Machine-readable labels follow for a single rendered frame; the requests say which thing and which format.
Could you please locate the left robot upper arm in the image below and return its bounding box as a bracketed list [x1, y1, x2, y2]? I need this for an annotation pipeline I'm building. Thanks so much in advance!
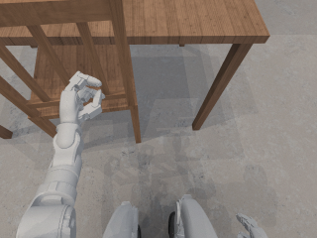
[18, 204, 77, 238]

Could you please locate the robot shin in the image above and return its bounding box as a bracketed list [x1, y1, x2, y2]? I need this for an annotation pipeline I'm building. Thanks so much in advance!
[173, 194, 192, 238]
[121, 201, 138, 238]

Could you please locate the table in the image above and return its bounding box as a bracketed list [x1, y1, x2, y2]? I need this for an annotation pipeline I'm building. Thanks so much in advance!
[0, 0, 270, 140]

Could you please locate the left robot shin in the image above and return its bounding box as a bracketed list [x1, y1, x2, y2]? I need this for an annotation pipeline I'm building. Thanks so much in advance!
[121, 201, 138, 238]

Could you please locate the right robot shin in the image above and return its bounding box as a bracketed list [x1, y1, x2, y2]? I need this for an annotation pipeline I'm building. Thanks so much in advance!
[173, 194, 192, 238]

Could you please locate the right robot hand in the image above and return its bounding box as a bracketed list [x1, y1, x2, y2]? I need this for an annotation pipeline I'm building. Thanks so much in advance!
[236, 213, 268, 238]

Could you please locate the left robot forearm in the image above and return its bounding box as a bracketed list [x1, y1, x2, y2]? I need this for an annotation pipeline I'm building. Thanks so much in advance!
[15, 122, 84, 238]

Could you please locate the left robot hand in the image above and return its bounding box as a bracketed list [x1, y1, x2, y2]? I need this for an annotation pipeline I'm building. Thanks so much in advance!
[58, 71, 105, 127]

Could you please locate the chair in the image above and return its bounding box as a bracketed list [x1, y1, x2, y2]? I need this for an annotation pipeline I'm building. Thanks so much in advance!
[0, 0, 142, 144]

